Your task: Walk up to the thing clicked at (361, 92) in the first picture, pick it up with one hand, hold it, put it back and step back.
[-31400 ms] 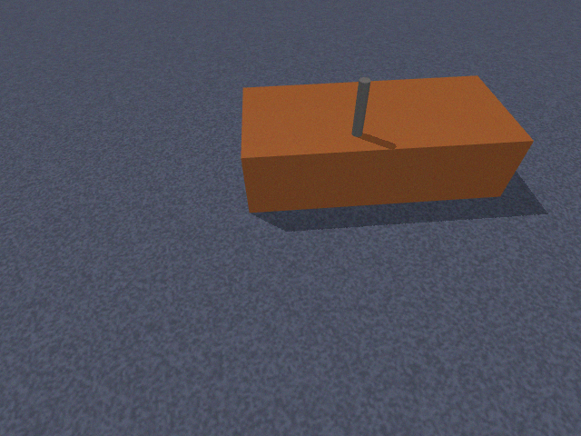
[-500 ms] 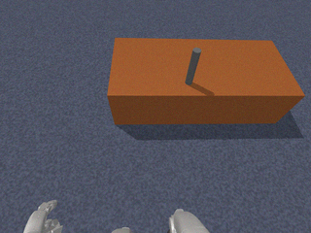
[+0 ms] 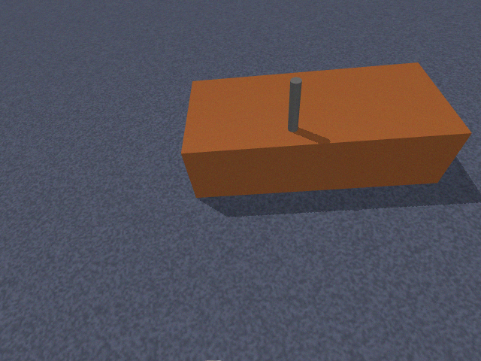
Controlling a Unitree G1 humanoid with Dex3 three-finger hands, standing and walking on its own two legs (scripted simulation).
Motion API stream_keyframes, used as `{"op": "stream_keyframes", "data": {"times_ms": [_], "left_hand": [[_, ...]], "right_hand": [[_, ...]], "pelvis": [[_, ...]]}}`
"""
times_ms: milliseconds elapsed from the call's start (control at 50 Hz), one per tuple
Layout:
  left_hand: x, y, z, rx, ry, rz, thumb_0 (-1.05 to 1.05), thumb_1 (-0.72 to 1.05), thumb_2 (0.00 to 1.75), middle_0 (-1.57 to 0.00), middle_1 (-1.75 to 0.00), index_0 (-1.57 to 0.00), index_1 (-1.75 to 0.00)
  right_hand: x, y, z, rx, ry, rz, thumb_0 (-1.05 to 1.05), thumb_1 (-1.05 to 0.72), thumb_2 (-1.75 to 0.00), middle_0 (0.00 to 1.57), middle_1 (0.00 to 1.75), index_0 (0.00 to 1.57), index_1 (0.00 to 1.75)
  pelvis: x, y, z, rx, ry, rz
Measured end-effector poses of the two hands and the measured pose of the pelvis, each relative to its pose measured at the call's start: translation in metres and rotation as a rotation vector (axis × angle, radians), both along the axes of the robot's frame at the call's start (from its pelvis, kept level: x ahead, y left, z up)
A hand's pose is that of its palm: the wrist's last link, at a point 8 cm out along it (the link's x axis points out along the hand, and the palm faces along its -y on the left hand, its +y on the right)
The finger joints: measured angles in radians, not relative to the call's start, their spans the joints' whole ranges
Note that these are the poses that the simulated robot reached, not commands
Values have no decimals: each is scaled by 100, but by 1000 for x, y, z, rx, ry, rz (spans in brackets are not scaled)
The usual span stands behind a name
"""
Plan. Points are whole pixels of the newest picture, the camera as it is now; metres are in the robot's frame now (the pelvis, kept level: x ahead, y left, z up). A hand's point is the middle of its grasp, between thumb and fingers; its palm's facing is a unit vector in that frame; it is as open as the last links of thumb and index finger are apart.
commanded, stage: step back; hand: right
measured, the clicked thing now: (294, 106) +1.11 -0.15 -0.31
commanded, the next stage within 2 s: stand in 0.92 s
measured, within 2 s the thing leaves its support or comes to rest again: neither
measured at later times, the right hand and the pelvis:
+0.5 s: hand out of the picture +0.08 -0.27 -0.15, palm faces -0.07 +0.93 -0.35, open 7.4 cm; pelvis +0.00 +0.00 +0.00, yaw +3 degrees
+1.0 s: hand out of the picture +0.16 -0.19 -0.14, palm faces -0.10 +0.94 -0.34, open 7.4 cm; pelvis +0.04 +0.05 +0.01, yaw +3 degrees
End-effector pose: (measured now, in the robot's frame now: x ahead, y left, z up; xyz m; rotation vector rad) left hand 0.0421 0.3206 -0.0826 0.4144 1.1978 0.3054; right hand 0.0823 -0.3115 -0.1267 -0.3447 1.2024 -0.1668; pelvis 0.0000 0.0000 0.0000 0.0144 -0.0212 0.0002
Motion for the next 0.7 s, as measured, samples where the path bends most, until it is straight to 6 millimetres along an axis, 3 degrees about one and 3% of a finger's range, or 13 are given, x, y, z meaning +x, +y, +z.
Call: {"op": "stream_keyframes", "data": {"times_ms": [100,180,300,400,520,600,700], "left_hand": [[-17,19,-4,6,-40,39,1,89,90,-21,-30,-21,-30],[-28,25,-11,-17,-8,48,1,90,90,-21,-30,-21,-30],[-17,17,-12,-53,-12,19,1,90,90,-20,-30,-20,-30],[-1,0,-16,-49,-59,8,1,90,90,-20,-30,-20,-30],[2,-11,-9,-63,-73,36,1,90,90,-21,-30,-21,-30],[5,-3,-8,-60,-54,45,1,90,90,-21,-30,-21,-30],[15,22,-19,-60,-34,60,1,89,90,-21,-30,-21,-30]], "right_hand": [[-24,16,-6,11,75,45,1,-90,-90,20,30,20,30],[-31,29,3,24,34,31,1,-90,-90,20,30,20,30],[-36,22,17,15,-2,2,1,-90,-90,21,30,20,30],[-26,2,9,1,7,-12,1,-90,-90,20,30,20,30],[-1,2,11,-4,10,23,1,-90,-90,20,30,20,30],[11,9,10,-6,22,42,1,-90,-90,20,29,20,30],[22,29,5,-19,42,54,1,-90,-90,20,29,20,30]], "pelvis": [[-14,7,-5,-1,-5,58],[-18,15,-1,26,-18,39],[-13,9,5,6,-17,37],[-7,-2,-2,-28,-33,41],[4,0,4,-13,-30,54],[12,8,5,-16,-22,60],[22,25,-2,-15,-15,79]]}}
